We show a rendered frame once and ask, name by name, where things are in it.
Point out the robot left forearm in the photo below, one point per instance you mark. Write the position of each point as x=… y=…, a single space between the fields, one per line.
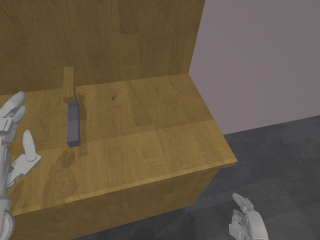
x=7 y=220

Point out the robot right hand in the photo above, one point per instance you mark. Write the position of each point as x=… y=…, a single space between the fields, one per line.
x=252 y=226

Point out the robot left hand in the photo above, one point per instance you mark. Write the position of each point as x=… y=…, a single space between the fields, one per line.
x=11 y=115

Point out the counter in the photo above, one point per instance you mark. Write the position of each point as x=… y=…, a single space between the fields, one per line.
x=148 y=142

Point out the tap lever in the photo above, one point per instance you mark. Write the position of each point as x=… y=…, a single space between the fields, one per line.
x=73 y=124

